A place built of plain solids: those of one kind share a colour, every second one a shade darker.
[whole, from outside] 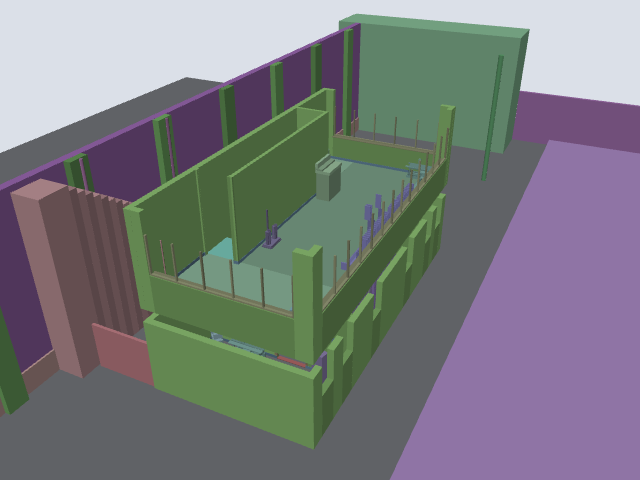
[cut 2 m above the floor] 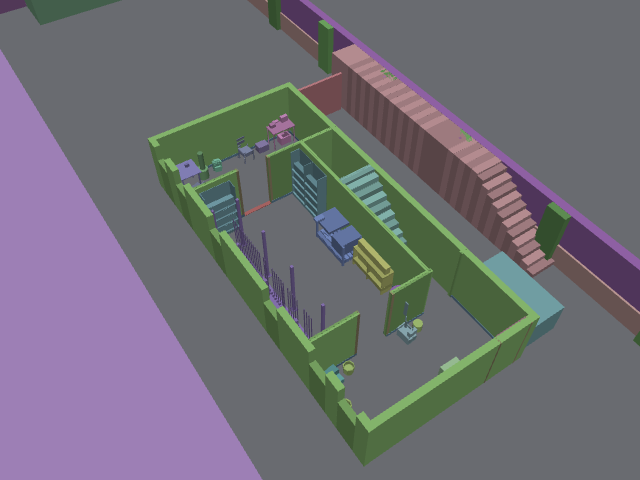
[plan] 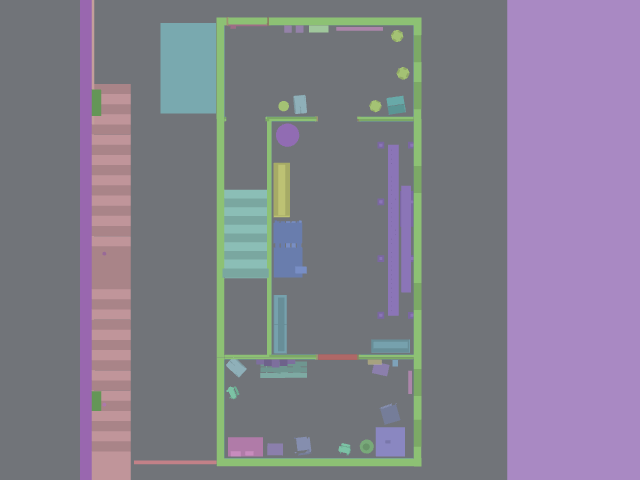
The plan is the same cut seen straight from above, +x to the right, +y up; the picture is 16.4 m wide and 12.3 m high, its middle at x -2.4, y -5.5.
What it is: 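A mechanical signal box beside a railway in a town; below a lobby, the locking room and a mess room, above the operating floor with its lever frame behind one band of glass; one straight stair between walls, met straight on from the door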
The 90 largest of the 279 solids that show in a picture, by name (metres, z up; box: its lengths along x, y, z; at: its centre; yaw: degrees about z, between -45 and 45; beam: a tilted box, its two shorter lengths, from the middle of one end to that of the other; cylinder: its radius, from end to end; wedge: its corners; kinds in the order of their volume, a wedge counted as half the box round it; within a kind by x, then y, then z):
{
 "yard_line_abut_1": {"box": [9.96, 1.92, 6.2], "at": [-4.6, -24.22, 3.05]},
 "yard_line_abut_2": {"box": [9.96, 2.46, 6.2], "at": [-4.6, 12.79, 3.05]},
 "yard_line_bed_1": {"box": [6.7, 39.2, 0.6], "at": [5.75, -5.58, 0.0]},
 "yard_line_near_1": {"box": [0.3, 34.82, 6.2], "at": [-8.4, -5.85, 3.05]},
 "wall_1": {"box": [0.2, 2.8, 2.5], "at": [-4.95, -9.9, 1.2]},
 "wall_2": {"box": [0.2, 2.8, 3.05], "at": [-4.95, -9.9, 4.42]},
 "wall_3": {"box": [0.2, 6.1, 3.2], "at": [-4.95, -5.45, 1.55]},
 "wall_4": {"box": [0.2, 6.1, 3.05], "at": [-4.95, -5.45, 4.42]},
 "wall_5": {"box": [0.2, 2.6, 2.5], "at": [-4.95, -1.1, 1.2]},
 "wall_6": {"box": [0.2, 2.6, 3.05], "at": [-4.95, -1.1, 4.42]},
 "wall_7": {"box": [0.51, 0.2, 3.05], "at": [-4.8, -11.2, 4.42]},
 "wall_8": {"box": [0.51, 0.2, 3.05], "at": [-4.8, 0.1, 4.42]},
 "wall_9": {"box": [1.15, 0.06, 3.2], "at": [-4.28, -8.47, 1.55]},
 "wall_10": {"box": [0.06, 6.1, 3.2], "at": [-3.73, -5.45, 1.55]},
 "wall_11": {"box": [0.06, 6.1, 3.05], "at": [-3.73, -5.45, 4.42]},
 "wall_12": {"box": [0.06, 6.1, 2.5], "at": [-3.67, -5.45, 1.2]},
 "wall_13": {"box": [0.06, 6.22, 3.05], "at": [-3.67, -5.45, 4.42]},
 "wall_14": {"box": [5.25, 0.2, 2.5], "at": [-2.42, -11.2, 1.2]},
 "wall_15": {"box": [4.26, 0.2, 1.2], "at": [-2.42, -11.2, 3.5]},
 "wall_16": {"box": [5.25, 0.2, 2.5], "at": [-2.42, 0.1, 1.2]},
 "wall_17": {"box": [4.26, 0.2, 1.2], "at": [-2.42, 0.1, 3.5]},
 "wall_18": {"box": [1.45, 0.06, 2.5], "at": [-0.72, -8.53, 1.2]},
 "wall_19": {"box": [1.45, 0.06, 2.5], "at": [-0.72, -8.47, 1.2]},
 "wall_20": {"box": [1.45, 0.06, 2.5], "at": [-0.72, -2.43, 1.2]},
 "wall_21": {"box": [1.45, 0.06, 2.5], "at": [-0.72, -2.37, 1.2]},
 "wall_22": {"box": [0.51, 0.2, 3.05], "at": [-0.05, -11.2, 4.42]},
 "wall_23": {"box": [0.51, 0.2, 3.05], "at": [-0.05, 0.1, 4.42]},
 "wall_24": {"box": [0.2, 0.51, 2.5], "at": [0.1, -11.05, 1.2]},
 "wall_25": {"box": [0.2, 0.51, 3.05], "at": [0.1, -11.05, 4.42]},
 "wall_26": {"box": [0.2, 0.71, 1.5], "at": [0.1, -10.45, 0.7]},
 "wall_27": {"box": [0.2, 0.61, 2.5], "at": [0.1, -9.8, 1.2]},
 "wall_28": {"box": [0.2, 1.21, 2.5], "at": [0.1, -7.9, 1.2]},
 "wall_29": {"box": [0.2, 10.51, 1.2], "at": [0.1, -5.55, 3.5]},
 "wall_30": {"box": [0.2, 2.31, 2.5], "at": [0.1, -5.45, 1.2]},
 "wall_31": {"box": [0.2, 1.21, 2.5], "at": [0.1, -3.0, 1.2]},
 "wall_32": {"box": [0.2, 0.51, 2.5], "at": [0.1, -1.2, 1.2]},
 "wall_33": {"box": [0.2, 0.51, 3.05], "at": [0.1, -0.05, 4.42]},
 "wall_34": {"box": [0.2, 0.46, 2.5], "at": [0.1, -0.03, 1.2]},
 "yard_line_step_1": {"box": [1.0, 1.0, 6.02], "at": [-7.75, -11.42, 2.96]},
 "yard_line_step_2": {"box": [1.0, 0.26, 5.84], "at": [-7.75, -10.79, 2.87]},
 "yard_line_step_3": {"box": [1.0, 0.26, 5.67], "at": [-7.75, -10.53, 2.78]},
 "yard_line_step_4": {"box": [1.0, 0.26, 5.49], "at": [-7.75, -10.27, 2.7]},
 "yard_line_step_5": {"box": [1.0, 0.26, 5.32], "at": [-7.75, -10.01, 2.61]},
 "yard_line_step_6": {"box": [1.0, 0.26, 5.14], "at": [-7.75, -9.75, 2.52]},
 "yard_line_step_7": {"box": [1.0, 0.26, 4.97], "at": [-7.75, -9.49, 2.43]},
 "yard_line_step_8": {"box": [1.0, 0.26, 4.79], "at": [-7.75, -9.23, 2.35]},
 "yard_line_step_9": {"box": [1.0, 0.26, 4.62], "at": [-7.75, -8.97, 2.26]},
 "yard_line_step_10": {"box": [1.0, 0.26, 4.44], "at": [-7.75, -8.71, 2.17]},
 "yard_line_step_11": {"box": [1.0, 0.26, 4.26], "at": [-7.75, -8.45, 2.08]},
 "yard_line_step_12": {"box": [1.0, 0.26, 4.09], "at": [-7.75, -8.19, 1.99]},
 "yard_line_step_13": {"box": [1.0, 0.26, 3.91], "at": [-7.75, -7.93, 1.91]},
 "yard_line_step_14": {"box": [1.0, 0.26, 3.74], "at": [-7.75, -7.67, 1.82]},
 "yard_line_step_15": {"box": [1.0, 0.26, 3.56], "at": [-7.75, -7.41, 1.73]},
 "yard_line_step_16": {"box": [1.0, 0.26, 3.39], "at": [-7.75, -7.15, 1.64]},
 "yard_line_step_17": {"box": [1.0, 0.26, 3.21], "at": [-7.75, -6.89, 1.56]},
 "yard_line_step_18": {"box": [1.0, 1.1, 3.04], "at": [-7.75, -6.21, 1.47]},
 "yard_line_step_19": {"box": [1.0, 0.26, 2.86], "at": [-7.75, -5.53, 1.38]},
 "yard_line_step_20": {"box": [1.0, 0.26, 2.68], "at": [-7.75, -5.27, 1.29]},
 "yard_line_step_21": {"box": [1.0, 0.26, 2.51], "at": [-7.75, -5.01, 1.2]},
 "yard_line_step_22": {"box": [1.0, 0.26, 2.33], "at": [-7.75, -4.75, 1.12]},
 "yard_line_step_23": {"box": [1.0, 0.26, 2.16], "at": [-7.75, -4.49, 1.03]},
 "yard_line_step_24": {"box": [1.0, 0.26, 1.98], "at": [-7.75, -4.23, 0.94]},
 "yard_line_step_25": {"box": [1.0, 0.26, 1.81], "at": [-7.75, -3.97, 0.85]},
 "yard_line_step_26": {"box": [1.0, 0.26, 1.63], "at": [-7.75, -3.71, 0.77]},
 "yard_line_step_27": {"box": [1.0, 0.26, 1.45], "at": [-7.75, -3.45, 0.68]},
 "yard_line_step_28": {"box": [1.0, 0.26, 1.28], "at": [-7.75, -3.19, 0.59]},
 "yard_line_step_29": {"box": [1.0, 0.26, 1.1], "at": [-7.75, -2.93, 0.5]},
 "yard_line_step_30": {"box": [1.0, 0.26, 0.93], "at": [-7.75, -2.67, 0.41]},
 "yard_line_dark_1": {"box": [9.42, 0.2, 5.42], "at": [5.09, -25.28, 2.66]},
 "yard_line_dark_2": {"box": [9.97, 0.2, 2.84], "at": [5.36, 14.12, 1.37]},
 "raised_floor_operating_1": {"box": [1.28, 2.53, 0.25], "at": [-4.28, -1.2, 3.02]},
 "raised_floor_operating_2": {"box": [4.98, 2.73, 0.25], "at": [-2.42, -9.8, 3.02]},
 "raised_floor_operating_3": {"box": [3.83, 8.63, 0.25], "at": [-1.85, -4.25, 3.02]},
 "yard_line_near_pier_1": {"box": [0.25, 0.68, 6.2], "at": [-8.13, -17.46, 3.05]},
 "yard_line_near_pier_2": {"box": [0.25, 0.68, 6.2], "at": [-8.13, -13.59, 3.05]},
 "yard_line_near_pier_3": {"box": [0.25, 0.68, 6.2], "at": [-8.13, -9.72, 3.05]},
 "yard_line_near_pier_4": {"box": [0.25, 0.68, 6.2], "at": [-8.13, -5.85, 3.05]},
 "yard_line_near_pier_5": {"box": [0.25, 0.68, 6.2], "at": [-8.13, -1.98, 3.05]},
 "yard_line_near_pier_6": {"box": [0.25, 0.68, 6.2], "at": [-8.13, 1.89, 3.05]},
 "yard_line_near_pier_7": {"box": [0.25, 0.68, 6.2], "at": [-8.13, 5.76, 3.05]},
 "yard_line_near_pier_8": {"box": [0.25, 0.68, 6.2], "at": [-8.13, 9.63, 3.05]},
 "yard_line_bunker_1": {"box": [1.43, 2.32, 1.1], "at": [-5.78, -1.1, 0.5]},
 "yard_line_near_plinth_1": {"box": [0.07, 34.82, 0.83], "at": [-8.21, -5.85, 0.36]},
 "register_desk_1": {"box": [0.5, 1.0, 1.05], "at": [-3.25, -3.13, 3.62]},
 "raised_floor_landing_1": {"box": [1.28, 1.22, 0.25], "at": [-4.28, -7.95, 3.02]},
 "yard_line_fence_1": {"box": [2.12, 0.1, 1.65], "at": [-6.11, -11.2, 0.78]},
 "drum_1": {"cylinder": 0.3, "from": [-3.23, -2.81, 0.0], "to": [-3.23, -2.81, 0.87]},
 "yard_line_signal_1": {"cylinder": 0.11, "from": [0.23, 7.65, 0.0], "to": [0.23, 7.65, 6.15]},
 "locking_bed_1": {"box": [0.28, 4.38, 0.19], "at": [-0.52, -5.25, 0.04]},
 "stair_openriser_1": {"box": [1.09, 0.1, 2.07], "at": [-4.3, -6.43, 0.98]}
}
